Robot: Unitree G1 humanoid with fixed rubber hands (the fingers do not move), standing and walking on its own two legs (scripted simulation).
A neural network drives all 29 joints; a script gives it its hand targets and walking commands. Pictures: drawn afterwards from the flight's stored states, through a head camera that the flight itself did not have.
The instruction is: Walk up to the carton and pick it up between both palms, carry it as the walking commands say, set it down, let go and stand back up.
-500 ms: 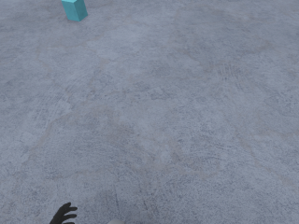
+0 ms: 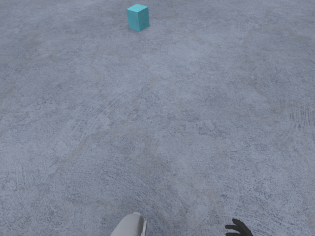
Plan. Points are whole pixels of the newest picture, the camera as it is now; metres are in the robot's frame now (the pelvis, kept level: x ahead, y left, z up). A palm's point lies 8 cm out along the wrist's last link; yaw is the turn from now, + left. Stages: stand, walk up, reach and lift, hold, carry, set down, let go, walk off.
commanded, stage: walk up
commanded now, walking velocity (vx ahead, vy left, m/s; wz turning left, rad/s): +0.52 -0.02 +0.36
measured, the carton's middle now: (138, 17) +2.73 +0.57 -0.62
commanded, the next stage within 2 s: none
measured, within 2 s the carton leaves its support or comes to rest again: neither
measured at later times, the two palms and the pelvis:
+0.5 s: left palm (95, 150) +0.37 +0.26 -0.08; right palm (250, 179) +0.33 -0.25 -0.14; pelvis +0.31 -0.01 +0.01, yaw +11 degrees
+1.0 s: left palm (81, 122) +0.52 +0.38 -0.12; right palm (198, 88) +0.71 -0.09 -0.08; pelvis +0.54 +0.13 +0.01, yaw +12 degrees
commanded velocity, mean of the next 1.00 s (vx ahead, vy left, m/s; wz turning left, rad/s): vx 0.51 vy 0.02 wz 0.11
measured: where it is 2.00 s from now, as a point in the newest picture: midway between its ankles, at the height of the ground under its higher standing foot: (149, 135)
